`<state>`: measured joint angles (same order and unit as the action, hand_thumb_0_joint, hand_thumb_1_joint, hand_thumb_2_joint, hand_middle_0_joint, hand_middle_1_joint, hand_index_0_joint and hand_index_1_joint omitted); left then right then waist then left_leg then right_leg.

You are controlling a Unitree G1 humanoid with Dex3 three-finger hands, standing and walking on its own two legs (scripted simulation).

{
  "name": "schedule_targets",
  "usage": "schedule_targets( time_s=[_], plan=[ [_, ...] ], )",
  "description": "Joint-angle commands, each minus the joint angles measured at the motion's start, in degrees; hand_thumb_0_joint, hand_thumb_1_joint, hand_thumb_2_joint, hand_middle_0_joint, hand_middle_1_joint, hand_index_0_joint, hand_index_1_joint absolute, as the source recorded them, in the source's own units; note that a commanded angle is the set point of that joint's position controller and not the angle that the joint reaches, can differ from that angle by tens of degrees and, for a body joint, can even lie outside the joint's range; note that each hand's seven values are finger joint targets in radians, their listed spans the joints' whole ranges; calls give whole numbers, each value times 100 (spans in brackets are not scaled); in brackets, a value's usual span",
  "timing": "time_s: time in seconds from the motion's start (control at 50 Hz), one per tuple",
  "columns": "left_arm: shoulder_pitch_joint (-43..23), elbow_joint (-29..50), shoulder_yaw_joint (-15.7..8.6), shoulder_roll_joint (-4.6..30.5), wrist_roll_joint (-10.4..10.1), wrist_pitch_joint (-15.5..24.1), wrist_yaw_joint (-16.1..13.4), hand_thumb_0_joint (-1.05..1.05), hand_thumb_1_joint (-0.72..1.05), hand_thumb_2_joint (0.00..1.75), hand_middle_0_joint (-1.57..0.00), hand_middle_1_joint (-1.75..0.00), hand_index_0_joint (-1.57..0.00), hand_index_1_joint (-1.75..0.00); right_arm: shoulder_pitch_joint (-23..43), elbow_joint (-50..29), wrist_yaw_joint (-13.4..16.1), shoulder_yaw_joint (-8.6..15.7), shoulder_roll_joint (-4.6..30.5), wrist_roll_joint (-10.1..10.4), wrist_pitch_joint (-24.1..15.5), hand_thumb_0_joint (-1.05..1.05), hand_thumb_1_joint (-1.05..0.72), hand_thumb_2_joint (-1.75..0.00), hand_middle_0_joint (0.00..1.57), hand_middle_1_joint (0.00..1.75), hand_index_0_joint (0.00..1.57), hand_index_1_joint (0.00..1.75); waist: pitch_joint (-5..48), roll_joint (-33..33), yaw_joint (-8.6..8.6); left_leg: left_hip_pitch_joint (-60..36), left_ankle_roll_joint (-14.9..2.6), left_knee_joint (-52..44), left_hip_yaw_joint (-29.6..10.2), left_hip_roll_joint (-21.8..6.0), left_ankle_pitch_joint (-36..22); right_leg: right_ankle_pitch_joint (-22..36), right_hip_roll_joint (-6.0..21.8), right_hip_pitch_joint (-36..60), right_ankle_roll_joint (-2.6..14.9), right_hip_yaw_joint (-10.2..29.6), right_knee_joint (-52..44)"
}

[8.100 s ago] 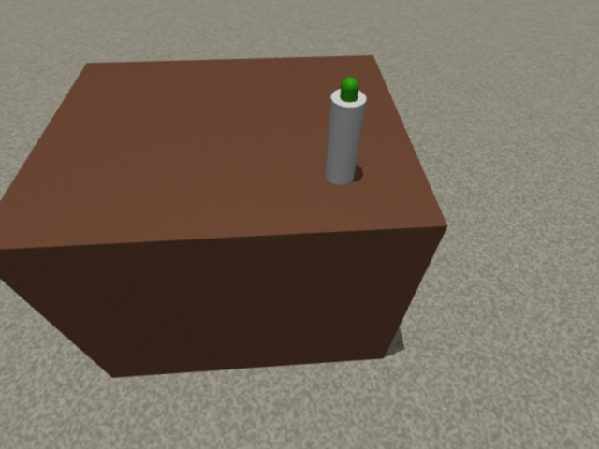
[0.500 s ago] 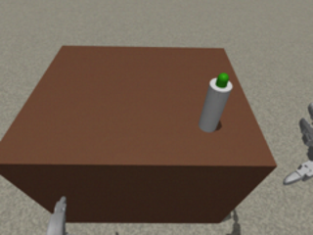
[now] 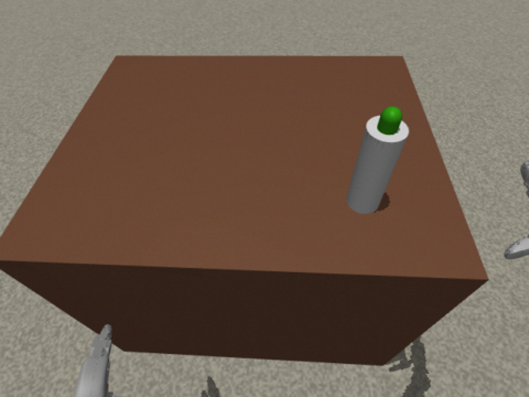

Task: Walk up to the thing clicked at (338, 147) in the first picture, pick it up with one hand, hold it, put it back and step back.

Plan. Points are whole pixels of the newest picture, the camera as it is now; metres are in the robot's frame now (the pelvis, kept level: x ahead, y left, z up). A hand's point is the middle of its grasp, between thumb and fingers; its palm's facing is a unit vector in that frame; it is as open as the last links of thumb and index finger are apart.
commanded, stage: go down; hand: right
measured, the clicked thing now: (375, 161) +0.50 -0.17 +0.05
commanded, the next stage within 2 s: approach in 1.94 s
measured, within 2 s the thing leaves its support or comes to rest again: neither
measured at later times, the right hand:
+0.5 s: hand (523, 175) +0.40 -0.35 +0.12, palm faces +0.14 +0.99 +0.01, open 17.5 cm
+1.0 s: hand (524, 159) +0.43 -0.36 +0.12, palm faces +0.14 +0.99 +0.01, open 17.6 cm
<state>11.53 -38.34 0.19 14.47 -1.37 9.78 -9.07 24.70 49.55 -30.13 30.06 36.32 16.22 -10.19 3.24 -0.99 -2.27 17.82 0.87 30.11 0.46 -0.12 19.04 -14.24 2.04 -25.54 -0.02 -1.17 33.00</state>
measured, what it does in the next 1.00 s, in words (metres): stands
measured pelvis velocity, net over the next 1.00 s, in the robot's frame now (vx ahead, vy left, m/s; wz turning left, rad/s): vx -0.01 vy -0.01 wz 0.02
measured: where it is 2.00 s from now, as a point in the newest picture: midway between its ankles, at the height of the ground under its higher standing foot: outside the picture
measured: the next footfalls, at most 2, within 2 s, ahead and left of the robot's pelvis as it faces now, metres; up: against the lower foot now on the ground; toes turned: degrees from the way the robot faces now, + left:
none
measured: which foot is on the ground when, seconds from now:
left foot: down 0.00-1.00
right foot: down 0.00-1.00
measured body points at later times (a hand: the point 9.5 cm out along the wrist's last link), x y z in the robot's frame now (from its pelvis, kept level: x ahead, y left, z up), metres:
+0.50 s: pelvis -0.01 -0.01 -0.01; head +0.05 -0.03 +0.44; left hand +0.14 +0.27 -0.07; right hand +0.39 -0.40 +0.12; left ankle -0.05 +0.13 -0.73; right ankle +0.02 -0.12 -0.73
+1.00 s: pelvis -0.01 -0.01 -0.02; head +0.07 -0.05 +0.42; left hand +0.14 +0.26 -0.08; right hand +0.42 -0.41 +0.12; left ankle -0.05 +0.13 -0.73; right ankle +0.02 -0.12 -0.73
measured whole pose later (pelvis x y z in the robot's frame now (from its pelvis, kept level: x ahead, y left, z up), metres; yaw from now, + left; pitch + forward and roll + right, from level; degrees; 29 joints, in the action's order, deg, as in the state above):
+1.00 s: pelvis -0.01 -0.01 -0.02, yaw +1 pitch +14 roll +3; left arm 14.1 -29.5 3.1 15.1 0.0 11.2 -6.4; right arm 45.3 70.1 -30.8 32.0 49.8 9.4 -12.0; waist 5.8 -1.0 -7.4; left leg 31.3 1.4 39.5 0.7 1.2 22.2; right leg -18.7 3.4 -40.3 0.5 -0.4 44.9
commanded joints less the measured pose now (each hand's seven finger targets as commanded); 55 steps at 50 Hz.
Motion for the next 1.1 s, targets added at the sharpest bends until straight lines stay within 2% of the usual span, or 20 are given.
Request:
schedule_targets(
  time_s=[0.0,0.14,0.22,0.26,0.36,0.38,0.44,0.48,0.52,0.56,0.62,0.68,0.7,0.82,0.84,0.86,0.94,0.98,1.06,1.08],
  plan=[
    [-241,674,-378,996,-22,274,-43,0,-54,4,-5,-6,-6,-6,2029,-1120,35,297,1958,111,-344,0,50,-4,5,5,5,5,1614,832,-25,406,-134,-257,83,123,-1730,1679,-36,1704,135,176,-153],
    [-245,973,-381,1092,-19,338,-27,0,-54,4,-5,-6,-6,-5,2711,-913,22,421,2365,78,-412,0,50,-4,6,5,6,5,2021,819,-112,405,-125,-130,77,125,-1780,1718,-15,1707,135,220,12],
    [-95,893,-270,960,-5,322,-1,0,-54,5,-5,-6,-6,-6,2771,-292,55,349,2395,-38,-348,0,52,-3,6,5,6,5,1744,888,-158,633,-127,-80,48,115,-1715,1626,-29,1512,143,192,82],
    [-39,1003,-447,1181,18,342,7,0,-54,4,-5,-6,-6,-5,2969,-440,46,364,2483,-62,-347,0,51,-3,6,5,5,5,1961,874,-175,646,-139,-31,74,145,-1698,1688,10,1579,128,232,87],
    [-185,1141,-200,929,15,366,108,0,-54,4,-5,-6,-6,-5,3154,-51,36,405,2667,-138,-451,0,54,-4,6,5,5,5,1896,885,-186,729,-141,12,42,139,-1451,1237,-15,1233,145,204,204],
    [-297,1356,-304,1084,18,397,81,0,-54,5,-5,-6,-6,-5,3413,-236,42,460,2814,-145,-500,0,55,-3,6,5,5,5,2223,913,-211,672,-146,63,30,143,-1502,1282,-8,1334,137,216,220],
    [-79,1294,-207,1030,29,388,70,0,-54,4,-5,-6,-6,-5,3421,54,12,404,2811,-175,-493,0,55,-3,6,5,5,5,2170,933,-268,855,-139,121,68,177,-1580,1524,16,1402,134,243,323],
    [-97,1298,-164,1020,34,386,80,0,-54,5,-5,-6,-5,-5,3640,-74,39,508,3082,-231,-525,0,55,-2,6,4,6,4,2423,1163,-204,798,-144,165,25,152,-1711,1693,-7,1457,139,216,415],
    [-126,1410,-275,1142,40,404,58,0,-55,5,-5,-6,-5,-6,3492,254,29,459,2986,-261,-469,0,56,-3,6,5,6,5,2256,970,-251,848,-138,195,48,170,-1679,1554,3,1308,144,224,402],
    [18,1251,5,844,53,393,125,0,-55,5,-5,-6,-5,-6,3585,421,-9,394,2944,-296,-490,0,57,-3,5,5,5,5,2105,1102,-294,1007,-150,238,73,194,-1583,1600,25,1159,117,244,472],
    [92,1414,-243,1123,72,410,118,0,-54,5,-5,-6,-5,-5,3773,422,-9,503,3278,-371,-543,0,59,-3,5,5,5,5,2403,1055,-349,1022,-141,322,51,192,-1709,1696,23,1216,133,230,628],
    [84,1464,-57,930,59,408,171,0,-55,5,-5,-6,-5,-5,3776,615,-59,422,3123,-368,-530,0,58,-3,5,5,5,5,2227,1151,-340,1179,-156,369,86,220,-1549,1659,41,1130,109,252,643],
    [106,1452,-267,1122,60,420,147,0,-55,5,-5,-5,-5,-5,3742,708,-69,376,3086,-376,-516,0,58,-3,5,5,5,5,2157,1126,-417,1345,-170,398,109,243,-1398,1567,73,1134,94,281,619],
    [115,1609,-206,1103,80,441,184,0,-55,6,-5,-6,-5,-6,3963,870,-81,430,3276,-445,-518,0,57,-3,5,5,5,5,2344,1172,-461,1406,-172,506,108,237,-1424,1565,72,1040,91,304,758],
    [135,1545,-186,1112,87,426,182,0,-55,5,-5,-5,-5,-5,4233,403,-81,474,3428,-451,-559,0,58,-3,5,5,5,5,2631,1377,-367,1376,-184,543,113,253,-1425,1682,86,1212,70,323,750],
    [20,1769,-166,1100,93,455,178,0,-56,6,-5,-5,-5,-6,4092,943,-91,369,3249,-477,-523,0,59,-3,5,5,5,5,2428,1220,-518,1549,-177,563,138,273,-1357,1748,112,1155,52,357,788],
    [296,1522,-134,1063,127,402,194,0,-55,6,-5,-5,-5,-5,4280,791,-84,490,3479,-520,-534,0,58,-3,6,5,5,5,2633,1385,-404,1548,-186,647,132,279,-1486,2048,117,1213,37,359,900],
    [106,1713,-151,1084,131,433,206,0,-55,6,-5,-5,-5,-6,4208,1066,-68,388,3364,-548,-509,0,58,-3,6,5,6,5,2338,1276,-478,1545,-191,619,121,263,-1352,1599,90,883,67,334,858],
    [168,1808,-179,1133,148,432,190,0,-55,6,-5,-5,-5,-5,4559,814,-81,505,3648,-596,-559,0,61,-3,5,5,5,5,2740,1312,-509,1531,-179,712,106,252,-1434,1517,81,905,92,340,968],
    [202,1828,-66,1031,149,422,218,0,-55,6,-5,-5,-5,-6,4447,1143,-84,388,3466,-618,-530,0,60,-4,5,5,5,5,2494,1302,-554,1607,-175,685,101,251,-1373,1457,78,846,97,326,969]
  ],
)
